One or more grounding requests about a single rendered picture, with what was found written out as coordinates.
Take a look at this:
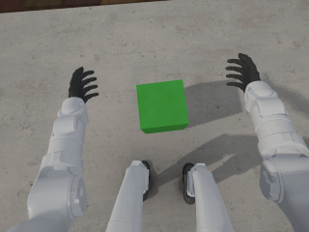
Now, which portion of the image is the robot right hand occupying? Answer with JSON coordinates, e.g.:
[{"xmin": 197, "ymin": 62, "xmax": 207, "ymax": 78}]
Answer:
[{"xmin": 225, "ymin": 53, "xmax": 261, "ymax": 94}]

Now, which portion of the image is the right robot forearm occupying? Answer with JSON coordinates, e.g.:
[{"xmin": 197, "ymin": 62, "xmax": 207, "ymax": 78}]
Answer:
[{"xmin": 244, "ymin": 80, "xmax": 309, "ymax": 160}]

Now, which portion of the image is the robot left hand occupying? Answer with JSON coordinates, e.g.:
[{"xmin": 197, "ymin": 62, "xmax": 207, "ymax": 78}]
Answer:
[{"xmin": 69, "ymin": 67, "xmax": 99, "ymax": 103}]

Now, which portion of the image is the left robot forearm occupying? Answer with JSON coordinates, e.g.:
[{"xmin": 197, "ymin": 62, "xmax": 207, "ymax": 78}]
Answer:
[{"xmin": 27, "ymin": 97, "xmax": 89, "ymax": 218}]

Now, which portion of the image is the carton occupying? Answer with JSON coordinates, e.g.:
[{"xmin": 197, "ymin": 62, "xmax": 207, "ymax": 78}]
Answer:
[{"xmin": 136, "ymin": 79, "xmax": 189, "ymax": 134}]

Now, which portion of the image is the left robot thigh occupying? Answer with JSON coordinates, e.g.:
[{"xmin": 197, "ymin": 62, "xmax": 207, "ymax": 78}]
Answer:
[{"xmin": 105, "ymin": 165, "xmax": 150, "ymax": 232}]

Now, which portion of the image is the robot right upper arm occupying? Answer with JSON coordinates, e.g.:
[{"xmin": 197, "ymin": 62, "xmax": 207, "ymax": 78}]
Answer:
[{"xmin": 259, "ymin": 157, "xmax": 309, "ymax": 232}]

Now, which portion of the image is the robot left upper arm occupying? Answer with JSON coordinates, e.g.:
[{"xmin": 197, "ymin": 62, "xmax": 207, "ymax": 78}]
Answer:
[{"xmin": 6, "ymin": 174, "xmax": 88, "ymax": 232}]

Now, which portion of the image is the left robot shin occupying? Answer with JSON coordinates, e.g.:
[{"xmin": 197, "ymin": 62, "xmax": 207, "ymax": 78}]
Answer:
[{"xmin": 126, "ymin": 160, "xmax": 146, "ymax": 193}]

